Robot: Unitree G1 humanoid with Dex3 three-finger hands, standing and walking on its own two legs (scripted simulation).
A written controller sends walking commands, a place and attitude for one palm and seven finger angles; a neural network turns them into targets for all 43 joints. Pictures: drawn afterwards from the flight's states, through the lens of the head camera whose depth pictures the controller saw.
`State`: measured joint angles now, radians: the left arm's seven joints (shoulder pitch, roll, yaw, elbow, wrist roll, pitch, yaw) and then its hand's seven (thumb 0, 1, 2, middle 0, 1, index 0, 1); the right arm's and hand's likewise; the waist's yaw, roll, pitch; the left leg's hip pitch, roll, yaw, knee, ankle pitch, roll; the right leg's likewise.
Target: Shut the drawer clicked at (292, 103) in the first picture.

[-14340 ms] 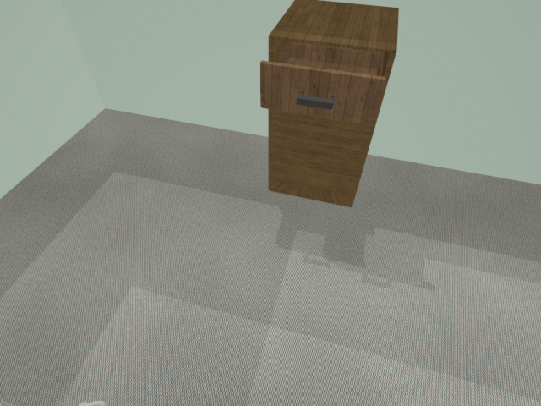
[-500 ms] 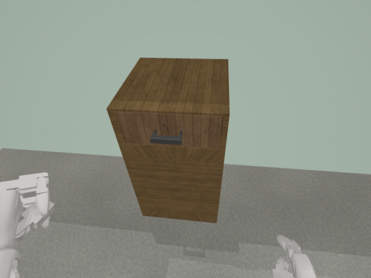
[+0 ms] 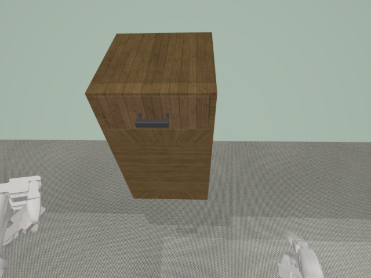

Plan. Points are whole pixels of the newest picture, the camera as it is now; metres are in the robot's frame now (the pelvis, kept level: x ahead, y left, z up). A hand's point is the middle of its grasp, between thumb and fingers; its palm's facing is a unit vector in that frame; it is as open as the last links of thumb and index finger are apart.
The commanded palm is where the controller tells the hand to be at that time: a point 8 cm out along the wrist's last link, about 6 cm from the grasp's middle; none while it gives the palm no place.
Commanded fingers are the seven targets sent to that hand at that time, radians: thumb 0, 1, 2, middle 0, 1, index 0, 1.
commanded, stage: step back with the hand held close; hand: left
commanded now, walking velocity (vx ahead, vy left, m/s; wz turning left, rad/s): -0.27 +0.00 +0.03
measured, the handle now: (153, 119) +0.63 +0.16 -0.08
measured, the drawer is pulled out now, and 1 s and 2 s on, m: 0.00 0.00 0.00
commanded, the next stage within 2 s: stop stepping back and stand still in 1.08 s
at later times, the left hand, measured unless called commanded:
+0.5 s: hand (5, 255) +0.13 +0.25 +0.15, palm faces +0.36 -0.81 -0.47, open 3.2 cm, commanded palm +0.06 +0.29 +0.17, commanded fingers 0.00 0.90 0.90 -1.40 -1.60 -1.40 -1.60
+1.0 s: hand out of the picture +0.06 +0.27 +0.16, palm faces +0.36 -0.81 -0.46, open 3.2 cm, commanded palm -0.01 +0.30 +0.17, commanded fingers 0.00 0.90 0.90 -1.40 -1.60 -1.40 -1.60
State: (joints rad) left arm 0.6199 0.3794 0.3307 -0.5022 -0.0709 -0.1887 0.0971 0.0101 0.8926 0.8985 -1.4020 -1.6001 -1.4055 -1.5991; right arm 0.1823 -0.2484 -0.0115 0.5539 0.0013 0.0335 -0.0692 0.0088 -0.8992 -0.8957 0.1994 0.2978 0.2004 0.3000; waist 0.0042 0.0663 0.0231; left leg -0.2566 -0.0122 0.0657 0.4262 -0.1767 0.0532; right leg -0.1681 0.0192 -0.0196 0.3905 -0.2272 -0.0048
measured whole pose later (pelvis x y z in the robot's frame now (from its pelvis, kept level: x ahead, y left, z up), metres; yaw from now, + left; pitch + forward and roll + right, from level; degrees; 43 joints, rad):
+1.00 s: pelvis -0.13 +0.02 -0.01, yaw +1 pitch +2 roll -5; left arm 0.61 0.45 0.41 -0.61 -0.04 -0.26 0.14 0.01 0.89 0.90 -1.40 -1.60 -1.41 -1.60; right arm 0.16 -0.18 -0.01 0.58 -0.03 -0.06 -0.06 0.01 -0.90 -0.90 0.20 0.30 0.20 0.30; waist -0.01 0.01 0.01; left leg -0.44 0.01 0.00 0.46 -0.06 0.08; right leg -0.38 0.11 0.06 0.89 -0.43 0.01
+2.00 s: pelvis -0.25 +0.01 -0.01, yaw -2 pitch -1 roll -2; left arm 0.66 0.37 0.34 -0.59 -0.04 -0.22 0.14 0.01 0.89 0.90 -1.40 -1.60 -1.41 -1.60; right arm 0.20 -0.18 0.02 0.62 -0.01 -0.10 -0.06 0.01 -0.90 -0.90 0.20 0.30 0.20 0.30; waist 0.01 0.03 0.01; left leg -0.35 0.02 -0.03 0.54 -0.17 0.00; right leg -0.14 0.05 -0.01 0.47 -0.32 -0.02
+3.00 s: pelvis -0.25 +0.02 +0.00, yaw +0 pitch -2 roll -1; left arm 0.39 0.21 0.02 1.15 0.01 0.03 0.03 0.00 0.91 0.90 -0.60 -0.76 -0.60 -0.77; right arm 0.28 -0.15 -0.01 1.10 -0.02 0.04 -0.03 0.00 -0.90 -0.90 0.20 0.30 0.20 0.30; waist 0.01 0.01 0.09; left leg -0.30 -0.03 -0.04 0.46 -0.12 0.02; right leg -0.10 0.01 -0.03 0.43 -0.30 0.00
